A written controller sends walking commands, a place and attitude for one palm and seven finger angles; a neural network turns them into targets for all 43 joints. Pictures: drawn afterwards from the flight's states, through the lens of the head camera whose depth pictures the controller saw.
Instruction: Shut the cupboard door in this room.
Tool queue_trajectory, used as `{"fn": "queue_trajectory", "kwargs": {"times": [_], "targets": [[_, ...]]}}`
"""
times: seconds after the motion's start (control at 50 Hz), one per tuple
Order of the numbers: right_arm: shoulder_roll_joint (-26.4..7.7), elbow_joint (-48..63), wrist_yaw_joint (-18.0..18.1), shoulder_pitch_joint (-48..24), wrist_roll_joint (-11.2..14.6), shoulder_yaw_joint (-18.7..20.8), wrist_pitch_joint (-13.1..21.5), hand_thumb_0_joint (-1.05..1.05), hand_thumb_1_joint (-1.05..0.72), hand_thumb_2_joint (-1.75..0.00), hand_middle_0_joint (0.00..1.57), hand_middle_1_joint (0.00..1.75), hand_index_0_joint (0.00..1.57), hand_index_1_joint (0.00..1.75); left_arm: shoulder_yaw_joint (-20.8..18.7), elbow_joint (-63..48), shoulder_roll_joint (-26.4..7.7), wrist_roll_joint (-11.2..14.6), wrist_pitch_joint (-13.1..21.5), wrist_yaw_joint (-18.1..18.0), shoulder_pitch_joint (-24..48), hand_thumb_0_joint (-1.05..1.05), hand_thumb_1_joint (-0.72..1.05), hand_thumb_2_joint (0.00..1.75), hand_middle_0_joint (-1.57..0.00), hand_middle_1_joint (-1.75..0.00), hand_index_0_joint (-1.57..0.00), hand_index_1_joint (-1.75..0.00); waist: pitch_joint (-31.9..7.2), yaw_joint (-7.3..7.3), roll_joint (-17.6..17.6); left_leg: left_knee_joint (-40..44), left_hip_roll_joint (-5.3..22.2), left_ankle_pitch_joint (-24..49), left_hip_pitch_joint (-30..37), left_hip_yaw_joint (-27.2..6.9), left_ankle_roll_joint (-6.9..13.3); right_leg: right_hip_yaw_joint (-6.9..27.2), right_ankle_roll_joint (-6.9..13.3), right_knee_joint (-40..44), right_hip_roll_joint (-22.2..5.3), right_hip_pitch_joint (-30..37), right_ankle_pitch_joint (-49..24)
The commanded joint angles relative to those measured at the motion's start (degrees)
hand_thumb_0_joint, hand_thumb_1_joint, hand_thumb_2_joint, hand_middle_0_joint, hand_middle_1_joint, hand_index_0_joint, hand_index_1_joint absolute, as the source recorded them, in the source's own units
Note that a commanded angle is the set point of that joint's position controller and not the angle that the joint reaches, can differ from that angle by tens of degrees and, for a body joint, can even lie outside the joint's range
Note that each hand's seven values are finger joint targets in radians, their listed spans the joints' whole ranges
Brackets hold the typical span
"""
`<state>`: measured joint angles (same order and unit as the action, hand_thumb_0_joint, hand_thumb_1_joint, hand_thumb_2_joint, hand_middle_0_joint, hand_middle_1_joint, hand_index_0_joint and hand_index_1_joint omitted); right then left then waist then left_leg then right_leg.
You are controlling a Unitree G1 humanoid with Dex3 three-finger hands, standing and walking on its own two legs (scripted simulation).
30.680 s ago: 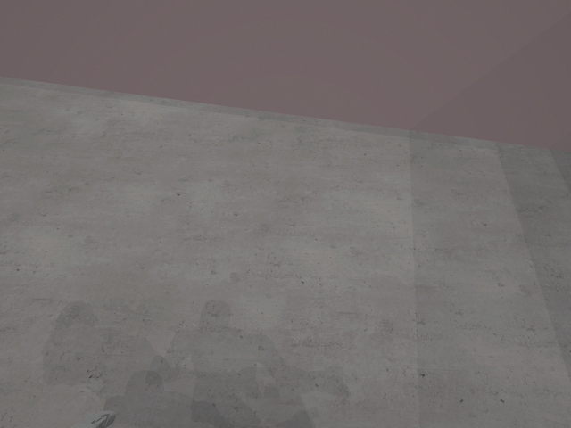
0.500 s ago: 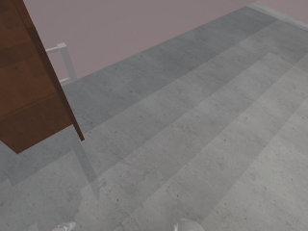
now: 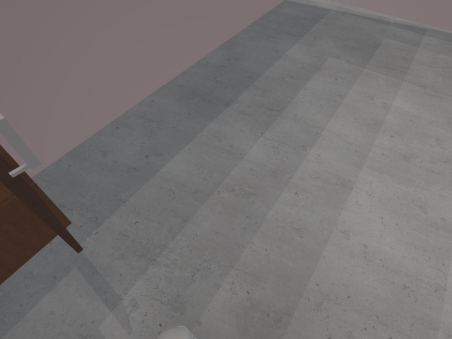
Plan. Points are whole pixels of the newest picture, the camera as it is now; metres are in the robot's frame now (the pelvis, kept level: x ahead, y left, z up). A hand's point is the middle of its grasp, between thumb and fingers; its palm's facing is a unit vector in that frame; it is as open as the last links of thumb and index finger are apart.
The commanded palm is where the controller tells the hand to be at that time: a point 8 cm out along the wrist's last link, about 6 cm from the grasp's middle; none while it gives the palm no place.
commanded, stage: walk to a spot facing it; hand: left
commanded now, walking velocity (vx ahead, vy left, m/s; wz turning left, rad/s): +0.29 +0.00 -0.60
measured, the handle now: (7, 148) +0.44 +0.51 +0.03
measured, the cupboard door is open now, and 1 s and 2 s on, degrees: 83 83 83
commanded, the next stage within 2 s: turn to face it in 1.54 s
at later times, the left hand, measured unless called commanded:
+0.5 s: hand (160, 268) +0.28 +0.18 -0.18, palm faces -0.33 -0.93 -0.13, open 7.4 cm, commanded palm none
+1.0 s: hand (210, 200) +0.47 +0.08 -0.17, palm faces -0.48 -0.85 -0.21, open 7.4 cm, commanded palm none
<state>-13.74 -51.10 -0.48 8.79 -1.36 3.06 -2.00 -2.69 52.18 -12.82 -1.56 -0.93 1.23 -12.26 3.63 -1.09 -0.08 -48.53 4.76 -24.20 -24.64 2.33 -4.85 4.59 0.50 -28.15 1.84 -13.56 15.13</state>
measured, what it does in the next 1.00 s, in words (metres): walks ahead, turning right: left foot, then right foot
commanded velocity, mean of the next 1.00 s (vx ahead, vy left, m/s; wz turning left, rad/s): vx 0.33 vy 0.00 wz -0.50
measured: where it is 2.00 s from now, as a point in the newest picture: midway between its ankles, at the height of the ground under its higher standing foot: (287, 247)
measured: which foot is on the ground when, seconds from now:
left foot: up 0.00-0.06, down 0.08-0.64, up 0.66-1.00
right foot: down 0.00-0.08, up 0.10-0.62, down 0.64-1.00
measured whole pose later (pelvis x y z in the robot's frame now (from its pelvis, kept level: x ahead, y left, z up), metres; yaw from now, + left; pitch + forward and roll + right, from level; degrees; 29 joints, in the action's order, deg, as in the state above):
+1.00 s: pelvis +0.35 -0.07 +0.00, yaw -32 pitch +2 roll +0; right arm -11.4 -51.3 -1.1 4.5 -1.7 2.8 1.3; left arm -2.6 57.6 -10.8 -1.5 3.7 0.5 -16.2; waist 3.1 -1.5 -0.8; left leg -50.0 9.0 -11.6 -35.8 1.9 -4.5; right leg -0.3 3.6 -24.8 3.6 -7.8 18.5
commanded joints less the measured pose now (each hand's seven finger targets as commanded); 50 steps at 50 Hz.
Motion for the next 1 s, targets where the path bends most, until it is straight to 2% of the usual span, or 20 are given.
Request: {"fn": "queue_trajectory", "kwargs": {"times": [0.0,0.02,0.04,0.06,0.08,0.1,0.14,0.2,0.32,0.48,0.56,0.58,0.6,0.62,0.64,0.66,0.7,0.78,0.82,0.98], "targets": [[-4.93,4.84,0.58,3.66,0.56,1.36,3.43,0.00,-0.90,-0.90,0.20,0.30,0.20,0.30,-3.94,-4.05,-12.95,0.33,1.22,-0.48,2.58,0.00,0.90,0.90,-0.20,-0.30,-0.20,-0.30,-3.64,2.26,10.58,16.21,-3.17,3.32,12.11,1.86,1.20,16.32,8.12,8.05,-10.55,-4.80,7.09],[-6.27,3.32,1.09,8.38,0.61,1.56,3.91,0.00,-0.90,-0.90,0.20,0.30,0.20,0.30,-3.57,-4.69,-11.36,0.58,1.00,-0.36,3.96,0.00,0.90,0.90,-0.20,-0.30,-0.20,-0.30,-4.71,4.50,6.40,22.84,-2.82,5.84,23.24,2.05,1.50,14.17,5.95,3.71,-7.50,-12.32,9.71],[-11.00,1.92,1.71,13.80,0.20,2.52,4.41,0.00,-0.90,-0.90,0.20,0.30,0.20,0.30,-2.63,-5.82,-7.31,0.85,0.78,-0.02,3.93,0.00,0.90,0.90,-0.20,-0.30,-0.20,-0.30,-6.65,7.17,-6.90,30.03,7.77,-5.17,33.14,-9.30,3.54,8.40,3.03,-8.45,-1.19,-22.61,15.08],[-16.50,1.62,1.72,18.33,-0.62,3.60,4.39,0.00,-0.90,-0.90,0.20,0.30,0.20,0.30,-2.12,-7.65,-4.29,1.01,0.90,0.46,4.53,0.00,0.90,0.90,-0.20,-0.30,-0.20,-0.30,-5.57,8.51,-20.17,38.54,22.96,-17.70,33.16,-27.71,8.35,-1.92,-0.30,-24.85,2.85,-30.86,21.20],[-16.04,1.42,1.70,15.82,-0.44,3.37,4.33,0.00,-0.90,-0.90,0.20,0.30,0.20,0.30,-2.69,-7.72,-6.72,0.30,0.91,0.51,6.74,0.00,0.90,0.90,-0.20,-0.30,-0.20,-0.30,-1.77,7.82,-17.16,43.04,26.67,-23.67,24.15,-32.43,10.70,0.74,-0.43,-32.74,-2.26,-31.13,17.39],[-13.34,2.30,1.64,12.33,-0.26,2.60,4.54,0.00,-0.90,-0.90,0.20,0.30,0.20,0.30,-3.23,-6.83,-7.77,-0.08,0.89,0.95,7.05,0.00,0.90,0.90,-0.20,-0.30,-0.20,-0.30,1.55,5.57,-11.93,43.71,24.30,-24.21,18.81,-29.30,10.15,0.19,-0.51,-37.04,-3.70,-29.90,13.12],[-9.12,2.90,1.64,7.50,-0.13,1.29,5.22,0.00,-0.90,-0.90,0.20,0.30,0.20,0.30,-3.56,-4.11,-6.70,-0.45,0.67,2.04,2.54,0.00,0.90,0.90,-0.20,-0.30,-0.20,-0.30,4.68,1.71,-7.82,42.12,17.61,-11.62,15.47,-14.65,7.57,-2.57,-1.41,-41.11,-5.46,-27.91,3.92],[-5.48,1.30,1.95,10.80,0.42,0.64,6.29,0.00,-0.90,-0.90,0.20,0.30,0.20,0.30,-3.09,-1.93,-3.94,-0.29,0.10,2.10,-0.58,0.00,0.90,0.90,-0.20,-0.30,-0.20,-0.30,1.65,1.27,-7.64,38.19,12.21,10.15,18.55,-1.42,4.51,-4.12,-2.34,-43.86,-5.10,-26.07,-3.90],[-3.17,-3.02,2.39,17.97,0.60,0.67,6.92,0.00,-0.90,-0.90,0.20,0.30,0.20,0.30,-2.68,-2.31,-1.80,-0.26,-0.63,1.84,3.16,0.00,0.90,0.90,-0.20,-0.30,-0.20,-0.30,1.96,1.99,-7.71,34.96,12.76,31.37,25.60,5.56,4.01,-6.44,-3.39,-42.26,-5.59,-32.22,-6.40],[-3.04,-7.81,2.40,23.92,-0.38,1.18,6.30,0.00,-0.90,-0.90,0.20,0.30,0.20,0.30,-1.24,-5.48,0.43,-0.06,0.52,2.16,16.18,0.00,0.90,0.90,-0.20,-0.30,-0.20,-0.30,5.38,5.50,-8.29,32.63,15.45,44.19,32.31,11.26,8.92,-13.62,-0.06,-18.26,-4.74,-28.70,-1.90],[-6.03,-7.08,2.23,21.20,0.20,2.03,6.27,0.00,-0.90,-0.90,0.20,0.30,0.20,0.30,-1.98,-3.24,-1.94,-0.15,1.98,1.41,5.43,0.00,0.90,0.90,-0.20,-0.30,-0.20,-0.30,-3.15,-0.35,-9.83,15.66,15.02,72.60,33.98,15.96,7.42,-17.30,4.48,-7.67,1.47,-11.34,1.01],[-7.31,-6.52,1.99,18.94,0.62,2.24,6.22,0.00,-0.90,-0.90,0.20,0.30,0.20,0.30,-2.66,-0.60,-4.02,-0.27,2.66,1.03,-3.11,0.00,0.90,0.90,-0.20,-0.30,-0.20,-0.30,-8.50,-4.72,-9.44,4.91,14.18,70.13,30.64,17.00,5.99,-17.44,5.43,-2.31,2.26,1.08,-2.56],[-6.34,-5.09,1.18,17.54,1.50,2.10,6.14,0.00,-0.90,-0.90,0.20,0.30,0.20,0.30,-3.55,2.21,-9.09,-0.48,3.19,0.39,-11.95,0.00,0.90,0.90,-0.20,-0.30,-0.20,-0.30,-14.02,-8.72,-3.91,-9.19,12.85,52.91,14.42,16.49,4.32,-10.12,7.99,-0.79,-3.90,21.89,-10.16],[-1.54,-2.75,1.05,17.20,2.28,1.13,6.22,0.00,-0.90,-0.90,0.20,0.30,0.20,0.30,-4.63,3.61,-14.99,0.16,3.71,-0.52,-17.40,0.00,0.90,0.90,-0.20,-0.30,-0.20,-0.30,-19.90,-9.33,8.05,-28.40,2.12,-6.60,-7.80,12.71,0.96,18.85,16.19,-0.84,-22.02,38.10,-23.66],[-2.26,-1.12,1.40,13.60,2.20,0.94,6.00,0.00,-0.90,-0.90,0.20,0.30,0.20,0.30,-5.43,3.62,-17.34,1.78,3.05,-1.12,-15.56,0.00,0.90,0.90,-0.20,-0.30,-0.20,-0.30,-20.81,-7.77,8.42,-37.46,1.01,-9.13,-13.41,3.37,1.73,26.59,19.11,4.80,-27.02,35.34,-26.67],[-2.45,-0.45,1.37,11.02,1.66,1.45,5.76,0.00,-0.90,-0.90,0.20,0.30,0.20,0.30,-5.00,1.67,-15.69,1.84,2.92,-1.21,-10.98,0.00,0.90,0.90,-0.20,-0.30,-0.20,-0.30,-14.85,-6.21,5.51,-39.92,2.53,-2.96,-15.76,-1.27,1.86,24.55,17.36,7.25,-25.45,27.91,-17.35],[-2.37,-1.13,1.14,7.82,0.45,1.37,5.10,0.00,-0.90,-0.90,0.20,0.30,0.20,0.30,-3.30,0.41,-10.02,1.70,3.48,-1.69,-3.41,0.00,0.90,0.90,-0.20,-0.30,-0.20,-0.30,-3.39,-2.02,-4.03,-32.49,6.59,4.62,-13.20,-2.41,2.08,14.10,13.34,9.04,-20.29,9.39,-14.91],[-0.32,-2.67,0.79,12.55,-0.21,0.76,3.26,0.00,-0.90,-0.90,0.20,0.30,0.20,0.30,-2.36,0.68,-7.60,0.52,5.19,-1.44,-0.98,0.00,0.90,0.90,-0.20,-0.30,-0.20,-0.30,-3.51,2.94,4.60,-21.85,5.86,7.12,-7.81,-0.47,0.57,4.44,10.21,11.09,-13.50,-1.02,-21.29],[-0.44,-1.62,0.38,10.32,-0.20,0.78,3.26,0.00,-0.90,-0.90,0.20,0.30,0.20,0.30,-2.42,0.99,-7.54,0.43,5.60,-1.22,-0.89,0.00,0.90,0.90,-0.20,-0.30,-0.20,-0.30,-3.07,3.22,6.77,-17.08,5.30,9.93,-8.71,-0.06,-0.04,2.97,10.17,11.74,-11.69,-1.55,-19.78],[-0.65,4.41,-1.01,-7.04,-0.05,0.15,5.01,0.00,-0.90,-0.90,0.20,0.30,0.20,0.30,-2.46,2.86,-7.92,0.32,5.51,-1.41,-7.12,0.00,0.90,0.90,-0.20,-0.30,-0.20,-0.30,-0.94,-1.76,7.44,6.81,0.79,13.11,-6.24,2.33,1.16,6.48,9.49,9.57,-12.08,6.05,-23.97]]}}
